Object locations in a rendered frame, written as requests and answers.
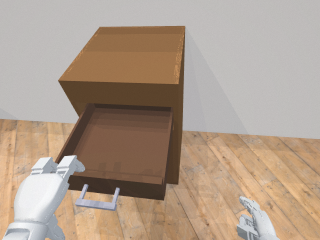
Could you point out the drawer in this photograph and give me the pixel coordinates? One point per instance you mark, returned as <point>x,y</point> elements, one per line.
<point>121,146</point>

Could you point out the handle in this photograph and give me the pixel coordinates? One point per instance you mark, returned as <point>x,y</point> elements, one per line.
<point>110,206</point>

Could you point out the robot left forearm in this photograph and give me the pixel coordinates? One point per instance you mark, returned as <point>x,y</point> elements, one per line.
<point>26,230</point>

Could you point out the left robot hand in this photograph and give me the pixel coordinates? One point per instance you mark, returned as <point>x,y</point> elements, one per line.
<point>41,193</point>

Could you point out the cabinet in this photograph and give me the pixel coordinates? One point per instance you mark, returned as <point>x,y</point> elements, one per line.
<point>132,65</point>

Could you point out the right robot hand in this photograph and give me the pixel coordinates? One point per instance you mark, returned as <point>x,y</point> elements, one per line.
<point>257,226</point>

